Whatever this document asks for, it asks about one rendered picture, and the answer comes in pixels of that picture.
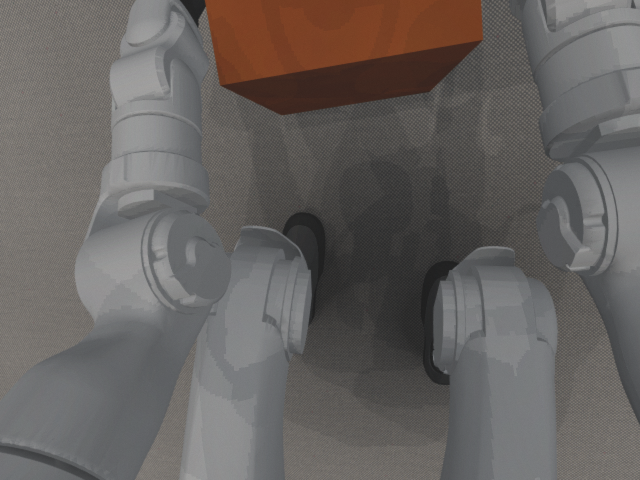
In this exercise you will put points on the robot left foot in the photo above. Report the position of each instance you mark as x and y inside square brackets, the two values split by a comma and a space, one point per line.
[307, 232]

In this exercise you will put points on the robot left forearm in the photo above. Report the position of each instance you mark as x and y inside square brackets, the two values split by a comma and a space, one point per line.
[156, 124]

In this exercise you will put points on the robot left hand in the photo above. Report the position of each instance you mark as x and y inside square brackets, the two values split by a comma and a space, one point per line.
[195, 8]

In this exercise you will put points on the robot right forearm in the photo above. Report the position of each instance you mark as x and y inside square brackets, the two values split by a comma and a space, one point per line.
[585, 60]

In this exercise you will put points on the right robot upper arm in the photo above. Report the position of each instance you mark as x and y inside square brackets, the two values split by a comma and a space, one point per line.
[589, 223]

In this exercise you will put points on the carton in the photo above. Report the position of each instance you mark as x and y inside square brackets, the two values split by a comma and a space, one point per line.
[293, 56]

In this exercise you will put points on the robot right shin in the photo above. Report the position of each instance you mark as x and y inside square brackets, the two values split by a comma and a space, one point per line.
[544, 310]

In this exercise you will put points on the left robot upper arm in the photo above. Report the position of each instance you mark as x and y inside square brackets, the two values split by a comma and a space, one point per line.
[93, 411]

